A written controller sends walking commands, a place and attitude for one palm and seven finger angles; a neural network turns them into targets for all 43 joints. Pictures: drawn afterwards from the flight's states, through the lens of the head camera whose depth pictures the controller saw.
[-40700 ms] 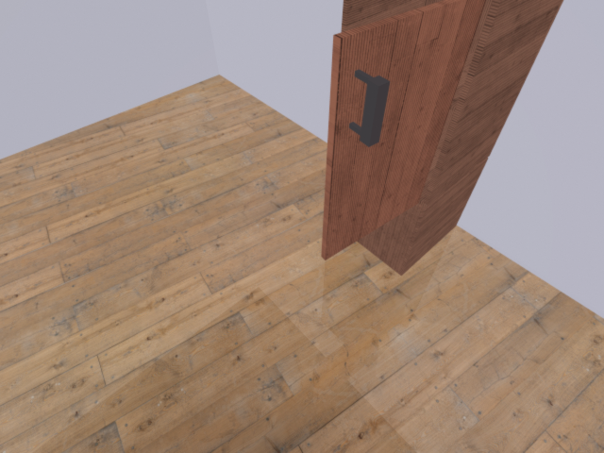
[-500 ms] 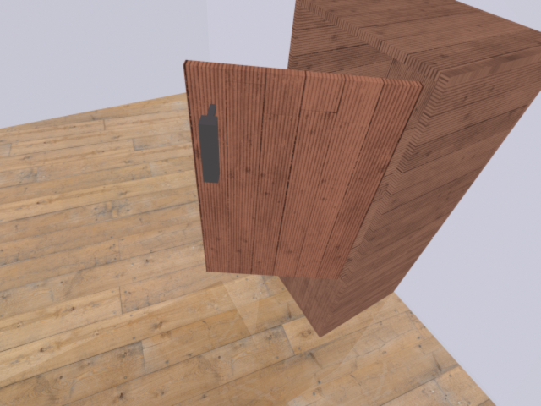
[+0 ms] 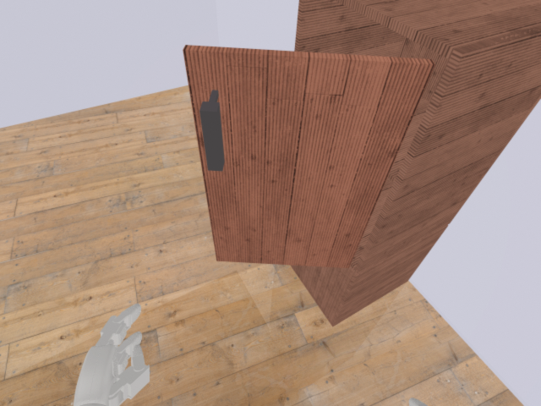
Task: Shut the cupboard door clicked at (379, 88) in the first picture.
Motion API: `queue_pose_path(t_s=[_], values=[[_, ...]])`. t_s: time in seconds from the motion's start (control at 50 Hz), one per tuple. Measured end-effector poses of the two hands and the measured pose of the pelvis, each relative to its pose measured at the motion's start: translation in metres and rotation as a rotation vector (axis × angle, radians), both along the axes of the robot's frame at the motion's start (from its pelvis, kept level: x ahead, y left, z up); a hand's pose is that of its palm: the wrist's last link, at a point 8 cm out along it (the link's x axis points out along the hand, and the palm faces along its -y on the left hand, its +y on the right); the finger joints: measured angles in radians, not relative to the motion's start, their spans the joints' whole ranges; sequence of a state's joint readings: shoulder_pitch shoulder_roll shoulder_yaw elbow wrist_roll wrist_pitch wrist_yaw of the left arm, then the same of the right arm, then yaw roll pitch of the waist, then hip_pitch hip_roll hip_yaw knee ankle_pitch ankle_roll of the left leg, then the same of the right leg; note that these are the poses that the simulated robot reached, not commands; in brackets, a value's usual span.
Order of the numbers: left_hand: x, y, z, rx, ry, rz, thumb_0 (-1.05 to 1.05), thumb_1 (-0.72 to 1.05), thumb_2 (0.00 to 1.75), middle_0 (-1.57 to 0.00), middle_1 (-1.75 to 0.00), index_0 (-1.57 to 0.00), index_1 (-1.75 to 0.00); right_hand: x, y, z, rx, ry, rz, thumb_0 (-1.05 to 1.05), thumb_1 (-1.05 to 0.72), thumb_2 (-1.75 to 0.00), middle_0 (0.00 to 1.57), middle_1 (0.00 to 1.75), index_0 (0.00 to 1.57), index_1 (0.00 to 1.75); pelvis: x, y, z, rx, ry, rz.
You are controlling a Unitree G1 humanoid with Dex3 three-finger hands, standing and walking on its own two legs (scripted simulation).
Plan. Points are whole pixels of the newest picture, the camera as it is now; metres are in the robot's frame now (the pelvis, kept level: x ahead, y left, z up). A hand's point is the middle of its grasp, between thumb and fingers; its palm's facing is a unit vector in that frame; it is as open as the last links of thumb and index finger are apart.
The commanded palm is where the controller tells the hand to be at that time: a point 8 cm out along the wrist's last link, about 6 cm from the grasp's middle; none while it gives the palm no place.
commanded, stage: raise the hand and make a fist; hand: left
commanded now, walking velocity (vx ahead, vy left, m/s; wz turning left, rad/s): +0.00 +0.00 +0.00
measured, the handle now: (215, 130) +0.51 +0.13 +0.14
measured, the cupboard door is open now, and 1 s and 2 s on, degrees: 58 58 58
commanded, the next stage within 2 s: bring the fist close to the handle in 1.76 s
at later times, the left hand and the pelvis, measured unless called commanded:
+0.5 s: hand (159, 337) +0.20 +0.16 +0.04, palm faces -0.01 -1.00 -0.06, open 5.0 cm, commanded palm +0.16 +0.23 +0.03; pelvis +0.01 -0.01 -0.07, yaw +0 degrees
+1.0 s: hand (157, 283) +0.26 +0.17 +0.08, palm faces -0.04 -1.00 -0.08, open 3.2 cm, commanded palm +0.23 +0.23 +0.10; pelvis +0.06 -0.01 -0.03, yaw -2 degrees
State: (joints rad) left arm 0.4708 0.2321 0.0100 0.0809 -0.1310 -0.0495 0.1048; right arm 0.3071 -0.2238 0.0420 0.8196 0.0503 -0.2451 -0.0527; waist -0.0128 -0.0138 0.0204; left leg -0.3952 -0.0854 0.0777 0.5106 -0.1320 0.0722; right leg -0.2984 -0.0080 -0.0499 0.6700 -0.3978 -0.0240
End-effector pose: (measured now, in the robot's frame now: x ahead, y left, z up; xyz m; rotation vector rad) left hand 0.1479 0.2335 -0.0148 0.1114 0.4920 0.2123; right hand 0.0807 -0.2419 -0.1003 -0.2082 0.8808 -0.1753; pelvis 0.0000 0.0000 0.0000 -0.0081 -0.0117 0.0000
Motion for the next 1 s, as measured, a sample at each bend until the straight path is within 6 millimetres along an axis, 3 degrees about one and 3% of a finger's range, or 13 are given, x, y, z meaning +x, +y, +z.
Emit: queue_pose_path(t_s=[0.06, 0.12, 0.18, 0.28, 0.34, 0.4, 0.48, 0.6, 0.66, 0.74, 0.8, 0.92, 1.0], values=[[0.045, -0.018, 0.05, -0.023, -0.356, -0.086, 0.01, 0.91, 0.9, -0.25, -0.36, -0.25, -0.36, 0.028, -0.004, 0.002, 0.02, -0.172, 0.033, 0.01, -0.9, -0.9, 0.2, 0.3, 0.2, 0.3, -0.007, -0.001, -0.013, 0.005, 0.031, 0.015], [0.055, -0.027, 0.059, -0.086, -0.569, -0.193, 0.01, 0.91, 0.9, -0.29, -0.4, -0.29, -0.4, 0.054, -0.009, 0.003, 0.02, -0.283, 0.04, 0.01, -0.9, -0.9, 0.21, 0.3, 0.2, 0.3, -0.01, -0.006, -0.03, 0.001, 0.079, -0.013], [0.041, -0.026, 0.027, -0.123, -0.544, -0.27, 0.0, 0.91, 0.9, -0.34, -0.45, -0.34, -0.45, 0.075, -0.017, 0.007, 0.004, -0.35, 0.044, 0.01, -0.9, -0.9, 0.21, 0.3, 0.2, 0.3, -0.011, -0.012, -0.048, 0.001, 0.099, -0.041], [-0.014, -0.006, -0.027, -0.153, -0.294, -0.167, 0.01, 0.9, 0.9, -0.43, -0.55, -0.43, -0.55, 0.107, -0.022, 0.017, -0.053, -0.417, 0.1, 0.01, -0.9, -0.9, 0.2, 0.3, 0.2, 0.3, -0.003, -0.017, -0.065, -0.024, 0.117, -0.038], [-0.032, 0.005, -0.014, -0.087, -0.333, -0.068, 0.02, 0.9, 0.9, -0.48, -0.61, -0.48, -0.61, 0.124, -0.016, 0.016, -0.074, -0.427, 0.16, 0.01, -0.9, -0.9, 0.2, 0.3, 0.2, 0.3, 0.004, -0.018, -0.068, -0.047, 0.13, -0.018], [-0.022, 0.004, 0.022, -0.031, -0.524, -0.06, 0.02, 0.9, 0.9, -0.54, -0.67, -0.54, -0.67, 0.137, -0.005, 0.007, -0.064, -0.421, 0.213, 0.01, -0.9, -0.9, 0.2, 0.3, 0.2, 0.3, 0.007, -0.016, -0.071, -0.067, 0.141, -0.001], [0.019, -0.015, 0.055, -0.031, -0.681, -0.208, 0.02, 0.9, 0.9, -0.61, -0.75, -0.61, -0.75, 0.142, 0.011, -0.009, -0.002, -0.393, 0.206, 0.01, -0.9, -0.9, 0.2, 0.3, 0.2, 0.3, 0.011, -0.015, -0.07, -0.08, 0.16, 0.004], [0.069, -0.03, 0.042, -0.112, -0.369, -0.346, 0.01, 0.9, 0.9, -0.72, -0.87, -0.72, -0.87, 0.126, 0.024, -0.012, 0.099, -0.302, 0.075, 0.02, -0.9, -0.9, 0.21, 0.3, 0.2, 0.3, 0.032, -0.014, -0.049, -0.049, 0.172, -0.031], [0.074, -0.013, 0.05, -0.096, -0.324, -0.251, 0.02, 0.9, 0.9, -0.78, -0.93, -0.78, -0.93, 0.121, 0.021, -0.009, 0.098, -0.263, 0.039, 0.02, -0.9, -0.9, 0.21, 0.3, 0.2, 0.3, 0.046, -0.013, -0.04, -0.038, 0.168, -0.046], [0.074, 0.007, 0.077, -0.034, -0.446, -0.142, 0.02, 0.9, 0.9, -0.85, -1.01, -0.85, -1.01, 0.122, 0.011, -0.008, 0.066, -0.228, 0.057, 0.02, -0.9, -0.9, 0.21, 0.3, 0.2, 0.3, 0.058, -0.012, -0.037, -0.035, 0.167, -0.04], [0.075, 0.003, 0.089, -0.036, -0.529, -0.161, 0.02, 0.9, 0.9, -0.9, -1.07, -0.9, -1.07, 0.127, 0.003, -0.008, 0.039, -0.222, 0.085, 0.02, -0.9, -0.9, 0.21, 0.3, 0.2, 0.3, 0.061, -0.009, -0.037, -0.04, 0.165, -0.026], [0.085, -0.022, 0.083, -0.093, -0.465, -0.3, 0.01, 0.9, 0.9, -1.01, -1.19, -1.01, -1.19, 0.141, -0.005, 0.004, 0.005, -0.269, 0.072, 0.02, -0.9, -0.9, 0.2, 0.3, 0.2, 0.3, 0.06, -0.005, -0.033, -0.038, 0.147, -0.026], [0.089, -0.011, 0.097, -0.045, -0.478, -0.274, 0.02, 0.9, 0.9, -1.09, -1.27, -1.09, -1.27, 0.148, -0.001, 0.02, 0.01, -0.318, 0.064, 0.02, -0.9, -0.9, 0.2, 0.3, 0.2, 0.3, 0.059, -0.007, -0.027, -0.032, 0.12, -0.032]])
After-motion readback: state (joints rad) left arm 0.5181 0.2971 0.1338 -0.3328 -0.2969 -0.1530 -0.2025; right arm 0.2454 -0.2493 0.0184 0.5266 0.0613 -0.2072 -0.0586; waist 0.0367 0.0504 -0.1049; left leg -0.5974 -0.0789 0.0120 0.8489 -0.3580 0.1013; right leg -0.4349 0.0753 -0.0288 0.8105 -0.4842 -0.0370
